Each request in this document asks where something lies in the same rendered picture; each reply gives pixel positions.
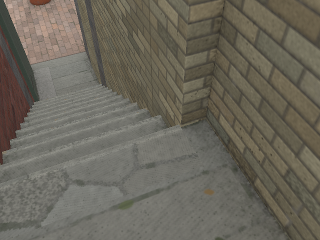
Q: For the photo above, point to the stairs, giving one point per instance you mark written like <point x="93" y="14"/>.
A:
<point x="81" y="149"/>

